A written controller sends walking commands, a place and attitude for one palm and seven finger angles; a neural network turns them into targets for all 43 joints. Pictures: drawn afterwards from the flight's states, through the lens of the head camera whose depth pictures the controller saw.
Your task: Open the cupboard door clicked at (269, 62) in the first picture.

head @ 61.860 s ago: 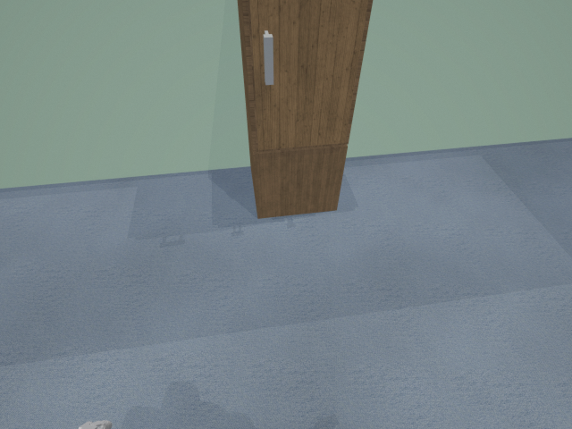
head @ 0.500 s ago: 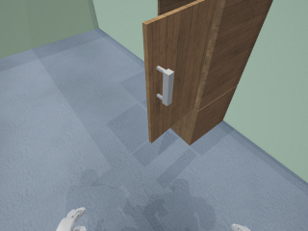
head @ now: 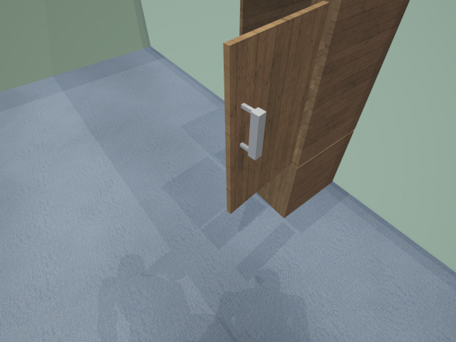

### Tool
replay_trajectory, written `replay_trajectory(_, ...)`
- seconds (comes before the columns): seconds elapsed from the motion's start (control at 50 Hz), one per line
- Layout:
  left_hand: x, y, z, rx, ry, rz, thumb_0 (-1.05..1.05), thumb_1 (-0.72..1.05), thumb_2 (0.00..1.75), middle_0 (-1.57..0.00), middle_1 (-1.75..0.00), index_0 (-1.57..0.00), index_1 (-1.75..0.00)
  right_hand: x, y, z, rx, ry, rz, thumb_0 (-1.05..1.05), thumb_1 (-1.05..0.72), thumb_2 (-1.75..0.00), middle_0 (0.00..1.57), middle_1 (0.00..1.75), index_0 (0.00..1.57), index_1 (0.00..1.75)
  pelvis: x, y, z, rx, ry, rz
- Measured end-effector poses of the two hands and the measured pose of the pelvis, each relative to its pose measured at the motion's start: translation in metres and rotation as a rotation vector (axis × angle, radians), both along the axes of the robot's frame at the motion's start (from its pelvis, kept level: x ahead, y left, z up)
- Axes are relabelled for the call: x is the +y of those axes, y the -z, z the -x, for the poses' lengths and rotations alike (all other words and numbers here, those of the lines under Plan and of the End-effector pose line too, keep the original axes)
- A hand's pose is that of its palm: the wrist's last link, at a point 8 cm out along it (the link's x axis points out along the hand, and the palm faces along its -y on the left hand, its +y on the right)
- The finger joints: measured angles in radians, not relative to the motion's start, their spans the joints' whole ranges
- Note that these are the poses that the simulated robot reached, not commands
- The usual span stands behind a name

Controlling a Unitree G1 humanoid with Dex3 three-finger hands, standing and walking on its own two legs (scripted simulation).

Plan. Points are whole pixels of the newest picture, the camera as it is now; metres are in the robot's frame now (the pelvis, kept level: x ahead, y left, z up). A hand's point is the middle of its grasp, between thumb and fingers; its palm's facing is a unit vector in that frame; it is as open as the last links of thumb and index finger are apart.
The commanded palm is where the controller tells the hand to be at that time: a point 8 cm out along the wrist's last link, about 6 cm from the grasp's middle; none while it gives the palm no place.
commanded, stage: let the arm hang, fingers relaxed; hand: left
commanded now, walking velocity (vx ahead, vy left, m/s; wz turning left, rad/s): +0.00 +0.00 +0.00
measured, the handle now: (250, 131) +0.60 -0.01 +0.02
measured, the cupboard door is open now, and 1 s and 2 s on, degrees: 96 96 96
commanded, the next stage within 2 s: look to check the result in 0.38 s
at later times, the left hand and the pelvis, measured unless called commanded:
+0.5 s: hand out of the picture -0.02 +0.15 -0.18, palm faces +0.05 -0.98 -0.17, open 7.4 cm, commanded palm none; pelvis +0.00 +0.00 +0.00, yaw +0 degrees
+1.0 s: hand out of the picture +0.01 +0.16 -0.17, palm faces +0.04 -0.98 -0.19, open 7.4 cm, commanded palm none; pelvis +0.02 -0.01 +0.00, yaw +0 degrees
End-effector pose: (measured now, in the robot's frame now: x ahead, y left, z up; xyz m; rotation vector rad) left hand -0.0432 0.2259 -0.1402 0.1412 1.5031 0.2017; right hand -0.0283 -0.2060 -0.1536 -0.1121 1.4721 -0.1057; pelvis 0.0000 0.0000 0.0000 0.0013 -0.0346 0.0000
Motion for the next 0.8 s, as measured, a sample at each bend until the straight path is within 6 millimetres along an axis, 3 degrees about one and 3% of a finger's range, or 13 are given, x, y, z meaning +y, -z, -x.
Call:
replay_trajectory(0.14,-0.015,0.005,-0.015,-0.047,0.010,0.034,0.00,0.91,0.90,-0.20,-0.30,-0.20,-0.30,0.008,0.001,0.013,0.015,0.026,-0.013,0.00,-0.91,-0.90,0.20,0.30,0.20,0.30,0.000,0.001,0.001,0.000,0.005,-0.003)
replay_trajectory(0.32,-0.026,0.009,-0.026,-0.076,0.019,0.055,0.01,0.91,0.90,-0.20,-0.30,-0.20,-0.30,0.007,-0.001,0.014,0.005,0.045,-0.007,0.00,-0.91,-0.90,0.19,0.30,0.20,0.30,-0.002,0.001,0.001,0.000,0.008,-0.002)
replay_trajectory(0.6,-0.021,0.006,-0.020,-0.047,0.005,0.034,0.00,0.91,0.90,-0.20,-0.30,-0.20,-0.30,-0.002,-0.001,0.001,0.000,0.033,0.004,0.00,-0.91,-0.90,0.19,0.30,0.20,0.30,-0.006,0.001,-0.004,0.007,0.005,-0.001)
replay_trajectory(0.8,-0.021,0.005,-0.030,-0.055,0.013,0.028,0.00,0.90,0.90,-0.20,-0.30,-0.20,-0.30,-0.011,-0.002,-0.016,-0.023,0.020,0.014,0.00,-0.91,-0.90,0.19,0.30,0.20,0.30,-0.009,0.000,-0.009,0.005,0.006,-0.002)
